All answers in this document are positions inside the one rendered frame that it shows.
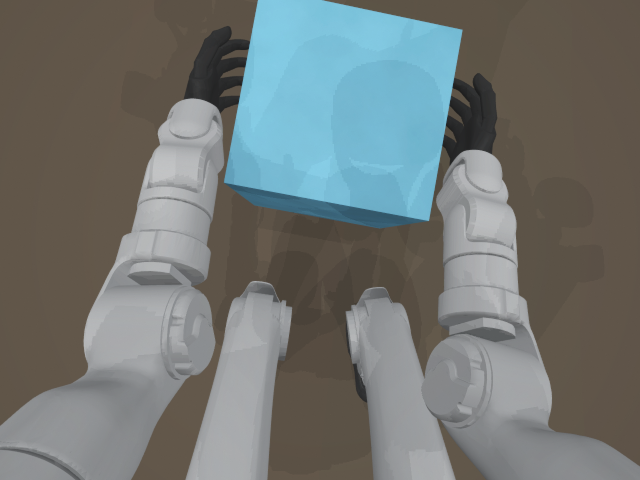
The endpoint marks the carton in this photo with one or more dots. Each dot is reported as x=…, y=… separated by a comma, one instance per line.
x=342, y=112

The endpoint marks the right robot hand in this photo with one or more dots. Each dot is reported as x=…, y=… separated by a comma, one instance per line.
x=478, y=132

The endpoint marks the left robot hand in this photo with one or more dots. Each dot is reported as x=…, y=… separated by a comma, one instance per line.
x=204, y=80

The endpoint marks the robot left forearm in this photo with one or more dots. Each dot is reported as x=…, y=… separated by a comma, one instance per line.
x=168, y=241

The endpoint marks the right robot upper arm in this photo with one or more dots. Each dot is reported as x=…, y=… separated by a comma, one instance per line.
x=495, y=401

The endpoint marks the left robot upper arm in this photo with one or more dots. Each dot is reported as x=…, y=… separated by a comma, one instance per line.
x=142, y=342

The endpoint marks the left robot thigh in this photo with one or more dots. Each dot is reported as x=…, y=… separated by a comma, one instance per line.
x=234, y=438

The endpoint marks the robot right forearm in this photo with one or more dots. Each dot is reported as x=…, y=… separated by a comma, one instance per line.
x=481, y=295

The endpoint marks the robot right shin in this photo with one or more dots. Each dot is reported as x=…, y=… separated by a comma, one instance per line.
x=375, y=293

